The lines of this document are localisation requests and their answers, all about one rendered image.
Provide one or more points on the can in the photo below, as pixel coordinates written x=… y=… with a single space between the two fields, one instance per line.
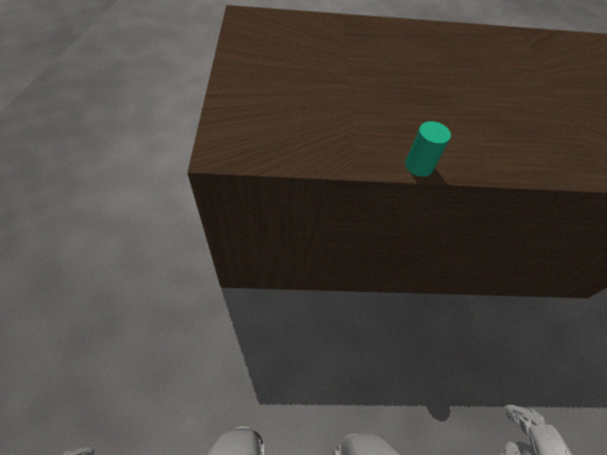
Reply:
x=429 y=144

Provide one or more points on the right robot hand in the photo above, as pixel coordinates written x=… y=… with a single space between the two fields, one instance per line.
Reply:
x=545 y=439

